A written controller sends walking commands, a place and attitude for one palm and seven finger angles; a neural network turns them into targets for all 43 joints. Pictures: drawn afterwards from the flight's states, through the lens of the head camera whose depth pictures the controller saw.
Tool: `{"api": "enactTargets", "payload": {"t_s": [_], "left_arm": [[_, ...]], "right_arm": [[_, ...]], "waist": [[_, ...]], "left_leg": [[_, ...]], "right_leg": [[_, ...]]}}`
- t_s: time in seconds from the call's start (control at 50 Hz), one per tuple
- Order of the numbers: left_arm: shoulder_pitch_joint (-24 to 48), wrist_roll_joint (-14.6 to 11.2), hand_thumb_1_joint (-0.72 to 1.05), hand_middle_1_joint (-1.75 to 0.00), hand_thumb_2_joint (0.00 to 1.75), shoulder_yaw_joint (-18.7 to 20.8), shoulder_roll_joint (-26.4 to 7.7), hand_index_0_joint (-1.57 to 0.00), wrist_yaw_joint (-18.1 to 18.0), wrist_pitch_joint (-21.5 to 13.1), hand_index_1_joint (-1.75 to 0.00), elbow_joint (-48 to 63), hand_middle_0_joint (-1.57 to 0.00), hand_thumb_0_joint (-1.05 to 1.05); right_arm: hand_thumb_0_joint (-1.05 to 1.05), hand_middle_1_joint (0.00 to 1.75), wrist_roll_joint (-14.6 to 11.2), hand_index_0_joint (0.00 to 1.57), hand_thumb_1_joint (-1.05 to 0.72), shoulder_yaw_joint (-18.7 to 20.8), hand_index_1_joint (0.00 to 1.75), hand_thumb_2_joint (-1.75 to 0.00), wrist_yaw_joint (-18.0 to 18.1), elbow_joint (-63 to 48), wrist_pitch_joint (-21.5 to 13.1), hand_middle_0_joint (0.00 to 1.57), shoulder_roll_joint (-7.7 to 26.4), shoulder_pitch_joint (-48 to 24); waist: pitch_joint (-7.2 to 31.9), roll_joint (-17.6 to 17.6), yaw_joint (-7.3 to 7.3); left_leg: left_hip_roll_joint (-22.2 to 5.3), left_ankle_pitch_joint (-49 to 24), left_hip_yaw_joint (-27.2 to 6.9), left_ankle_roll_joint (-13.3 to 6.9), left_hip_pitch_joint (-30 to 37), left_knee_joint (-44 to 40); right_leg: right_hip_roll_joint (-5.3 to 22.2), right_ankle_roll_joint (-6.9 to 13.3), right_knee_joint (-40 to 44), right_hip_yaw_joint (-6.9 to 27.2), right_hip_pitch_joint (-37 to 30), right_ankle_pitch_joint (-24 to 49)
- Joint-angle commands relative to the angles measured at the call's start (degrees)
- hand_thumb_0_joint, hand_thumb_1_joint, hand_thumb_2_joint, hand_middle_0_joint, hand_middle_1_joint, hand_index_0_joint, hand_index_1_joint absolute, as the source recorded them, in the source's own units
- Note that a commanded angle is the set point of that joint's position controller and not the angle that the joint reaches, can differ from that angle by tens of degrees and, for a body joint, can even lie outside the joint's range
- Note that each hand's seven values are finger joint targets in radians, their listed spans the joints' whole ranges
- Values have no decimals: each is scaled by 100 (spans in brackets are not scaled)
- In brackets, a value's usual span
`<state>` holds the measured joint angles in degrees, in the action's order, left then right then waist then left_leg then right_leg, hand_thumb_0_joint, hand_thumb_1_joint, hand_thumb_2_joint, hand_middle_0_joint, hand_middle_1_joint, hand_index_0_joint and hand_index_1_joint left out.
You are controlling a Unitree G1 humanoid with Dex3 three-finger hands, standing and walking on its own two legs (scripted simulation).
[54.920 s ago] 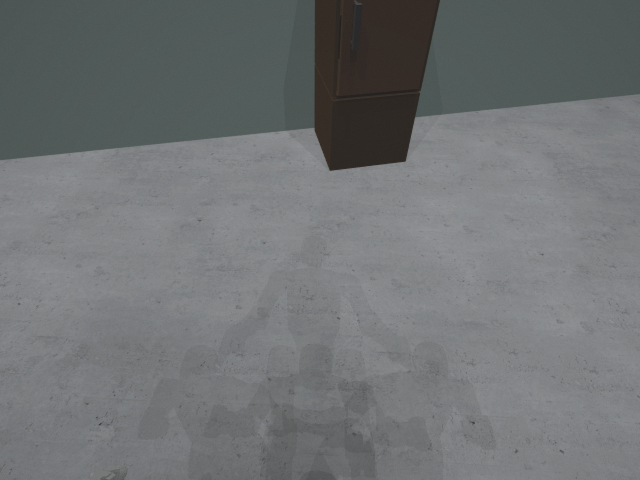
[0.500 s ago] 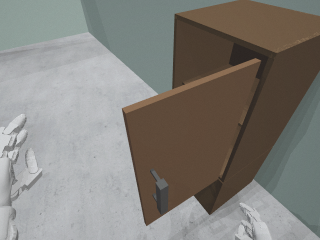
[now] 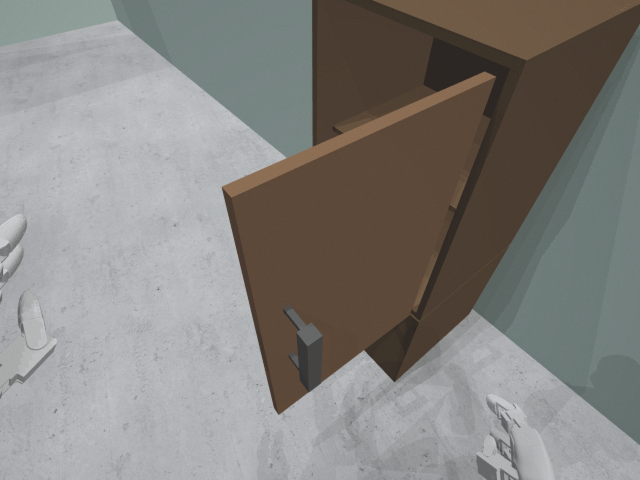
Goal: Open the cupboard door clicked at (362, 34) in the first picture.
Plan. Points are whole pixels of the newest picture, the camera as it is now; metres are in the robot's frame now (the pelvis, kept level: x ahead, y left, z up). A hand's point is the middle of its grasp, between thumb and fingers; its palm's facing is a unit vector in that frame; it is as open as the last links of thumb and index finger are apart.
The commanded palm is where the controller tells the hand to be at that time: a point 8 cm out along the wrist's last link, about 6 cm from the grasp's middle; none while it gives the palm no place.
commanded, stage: step back with the hand held close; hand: left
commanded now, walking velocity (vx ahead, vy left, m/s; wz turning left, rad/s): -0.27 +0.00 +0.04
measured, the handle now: (301, 349) +0.31 +0.05 -0.05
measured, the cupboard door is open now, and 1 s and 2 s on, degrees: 88 88 88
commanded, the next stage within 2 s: stop stepping back and stand still in 1.12 s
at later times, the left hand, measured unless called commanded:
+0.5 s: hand out of the picture +0.12 +0.27 +0.17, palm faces +0.53 -0.69 -0.50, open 7.4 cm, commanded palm +0.05 +0.30 +0.18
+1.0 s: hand out of the picture +0.06 +0.24 +0.17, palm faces +0.52 -0.73 -0.45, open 7.4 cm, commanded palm -0.01 +0.28 +0.18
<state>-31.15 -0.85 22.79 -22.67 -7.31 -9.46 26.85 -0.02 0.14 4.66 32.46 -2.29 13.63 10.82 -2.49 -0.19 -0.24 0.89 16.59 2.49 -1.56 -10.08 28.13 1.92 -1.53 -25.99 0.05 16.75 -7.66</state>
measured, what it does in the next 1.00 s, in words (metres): walks backwards: right foot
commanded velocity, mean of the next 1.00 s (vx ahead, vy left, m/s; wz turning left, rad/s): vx -0.35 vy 0.00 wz -0.04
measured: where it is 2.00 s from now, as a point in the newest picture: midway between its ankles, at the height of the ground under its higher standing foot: outside the picture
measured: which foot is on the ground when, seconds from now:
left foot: down 0.00-0.92, up 0.94-1.00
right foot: down 0.00-0.72, up 0.74-0.82, down 0.84-1.00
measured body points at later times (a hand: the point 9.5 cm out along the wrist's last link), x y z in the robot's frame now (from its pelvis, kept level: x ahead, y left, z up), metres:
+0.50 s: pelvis -0.06 -0.01 -0.02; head -0.06 +0.00 +0.43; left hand +0.09 +0.30 +0.20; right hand +0.10 -0.24 -0.10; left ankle -0.02 +0.10 -0.74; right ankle +0.07 -0.13 -0.74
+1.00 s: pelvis -0.13 -0.03 -0.01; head -0.10 -0.02 +0.44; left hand +0.03 +0.28 +0.19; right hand +0.07 -0.24 -0.10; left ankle -0.08 +0.09 -0.71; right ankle -0.13 -0.13 -0.74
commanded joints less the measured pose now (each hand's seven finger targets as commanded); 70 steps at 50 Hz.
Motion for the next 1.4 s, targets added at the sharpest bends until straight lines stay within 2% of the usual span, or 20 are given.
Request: {"api": "enactTargets", "payload": {"t_s": [0.0, 0.26, 0.44, 0.6, 0.64, 0.7, 0.74, 0.76, 0.84, 0.88, 0.9, 0.92, 0.94, 0.98, 1.04, 1.1, 1.18, 1.26, 1.34, 1.38], "left_arm": [[116, -8, 90, -30, 90, 973, -1066, -20, -233, -438, -30, 1273, -20, 0], [762, 201, 90, -30, 90, 987, -1082, -20, -305, -648, -30, 1336, -20, 0], [492, 261, 90, -30, 90, 1198, -1015, -20, -304, -820, -30, 1359, -20, 0], [845, 69, 90, -30, 90, 1022, -1105, -20, -296, -787, -30, 1392, -20, 0], [636, 40, 90, -30, 90, 1128, -1177, -20, -315, -819, -30, 1448, -20, 0], [328, 141, 90, -30, 90, 1356, -1077, -20, -336, -895, -30, 1563, -20, 0], [306, 123, 90, -30, 90, 1531, -1204, -20, -311, -906, -30, 1757, -20, 0], [187, 139, 90, -30, 90, 1578, -1226, -20, -281, -919, -30, 1550, -20, 0], [333, 7, 90, -30, 90, 938, -761, -20, -232, -975, -30, 1373, -20, 0], [935, 83, 90, -30, 90, 715, -903, -20, -235, -1068, -30, 1473, -20, 0], [1229, 121, 90, -30, 90, 669, -1082, -20, -287, -995, -30, 1452, -20, 0], [1169, 133, 90, -30, 90, 843, -1289, -20, -319, -852, -30, 1312, -20, 0], [908, 133, 90, -30, 90, 1049, -1478, -20, -312, -725, -30, 1289, -20, 0], [353, 139, 90, -30, 90, 1043, -1369, -20, -312, -657, -30, 1251, -20, 0], [195, 64, 90, -30, 90, 1093, -1353, -20, -349, -604, -30, 1431, -20, 0], [39, 15, 90, -30, 90, 1134, -1430, -20, -311, -646, -30, 1773, -20, 0], [-623, -189, 90, -30, 90, 1415, -1414, -20, -123, -627, -30, 1870, -20, 0], [-647, -115, 90, -30, 90, 1167, -1144, -20, -219, -480, -30, 2032, -20, 0], [-23, -58, 90, -30, 90, 850, -1050, -20, -367, -309, -30, 1632, -20, 0], [359, 19, 90, -30, 90, 841, -1154, -20, -369, -355, -30, 1442, -20, 0]], "right_arm": [[0, 30, 2, 20, -90, 269, 30, -90, 85, -1015, -316, 20, 588, -533], [0, 30, 3, 20, -90, 294, 30, -90, 102, -971, -547, 20, 699, -307], [0, 30, 1, 20, -90, 332, 30, -90, 47, -938, -754, 20, 688, -235], [0, 30, 21, 20, -90, 322, 30, -90, -66, -620, -694, 20, 537, -162], [0, 30, 0, 20, -90, 345, 30, -90, -62, -642, -625, 20, 574, -188], [0, 30, -15, 20, -90, 386, 30, -90, -10, -817, -658, 20, 697, -376], [0, 30, 12, 20, -90, 477, 30, -90, -23, -831, -789, 20, 591, -450], [0, 30, -7, 20, -90, 547, 30, -90, -50, -783, -858, 20, 641, -480], [0, 30, 163, 20, -90, 433, 30, -90, -168, -345, -1090, 20, 531, -280], [0, 30, 108, 20, -90, 397, 30, -90, -193, -201, -1040, 20, 450, -344], [0, 30, 1, 20, -90, 412, 30, -90, -169, -310, -953, 20, 332, -422], [0, 30, -42, 20, -90, 495, 30, -90, -164, -411, -877, 20, 389, -598], [0, 30, -3, 20, -90, 466, 30, -90, -151, -427, -794, 20, 303, -675], [0, 30, 59, 20, -90, 238, 30, -90, -132, -518, -591, 20, 112, -756], [0, 30, 79, 20, -90, 135, 30, -90, -31, -590, -384, 20, 218, -750], [0, 30, 5, 20, -90, 272, 30, -90, 48, -604, -254, 20, 398, -523], [0, 30, 72, 20, -90, 460, 30, -90, -116, -885, -435, 20, 509, -601], [0, 30, 8, 20, -90, 444, 30, -90, -192, -631, -698, 20, 510, -188], [0, 30, -4, 20, -90, 250, 30, -90, -63, -523, -813, 20, 572, -281], [0, 30, 45, 20, -90, 205, 30, -90, -3, -531, -807, 20, 552, -386]], "waist": [[979, -393, 111], [221, -151, 12], [383, -693, 43], [466, 761, -112], [610, 437, -117], [805, -987, 21], [1019, -1146, 87], [926, -1099, 63], [579, -898, 17], [1078, -102, -56], [1461, 935, -140], [1419, 1456, 16], [1311, 1328, 129], [1091, 692, 86], [1316, 509, -3], [1663, -114, -100], [1703, -1736, 66], [1310, -854, 25], [694, -976, -120], [464, -426, -134]], "left_leg": [[-500, -904, -408, -64, -1477, -756], [-418, 2260, -661, -314, -3086, -584], [-791, 2753, -988, -510, -4094, -955], [-30, 1575, -350, -36, -1889, 604], [-137, 1633, -488, -97, -1884, 148], [-1169, 2574, -1454, -592, -3767, -1280], [-1749, 1283, -1616, -803, -3616, -1329], [-1957, 1892, -1617, -864, -3754, -1457], [-1676, -1336, -1132, -552, -1232, -336], [-1053, -2360, -402, -50, -208, 774], [-315, -826, 272, 312, -534, 1462], [89, 866, 25, 352, -1341, 2280], [20, 996, -368, 299, -1565, 2798], [-106, 1137, -318, 377, -1854, 2617], [42, 853, -27, 380, -1447, 1181], [-446, -2112, -198, 276, -551, -959], [-1979, -5998, -1194, -413, -27, -719], [-1683, -3903, -675, -460, 412, -587], [-1369, -116, -701, -350, -776, -1149], [-820, 917, -382, -50, -1129, -801]], "right_leg": [[59, 97, -541, 215, -1790, 1839], [111, 140, -310, 722, -1222, -941], [-347, 40, -1581, 620, -2034, 30], [503, 381, 358, 1540, 442, -1186], [284, 234, 180, 1145, 359, -1362], [-476, -46, -2128, 378, -1487, -258], [-753, -94, -3217, 226, -1586, -500], [-864, -99, -3522, 315, -1536, -1206], [-512, 85, -920, 286, 164, -1525], [152, 235, 285, 1201, 221, 2021], [937, 138, 481, 2056, -145, 4201], [1379, 50, 603, 2394, -397, 4813], [1478, 235, 625, 2261, -309, 3829], [1393, 987, 196, 1879, -681, 4379], [978, 889, -26, 1507, -1117, 5055], [214, 305, -700, 894, -1486, 3977], [-594, 35, -2031, 192, -99, -1413], [-458, 31, -1888, 10, 409, -1441], [-379, -14, -335, -242, -694, -1422], [-113, 180, 827, 91, -1021, -968]]}}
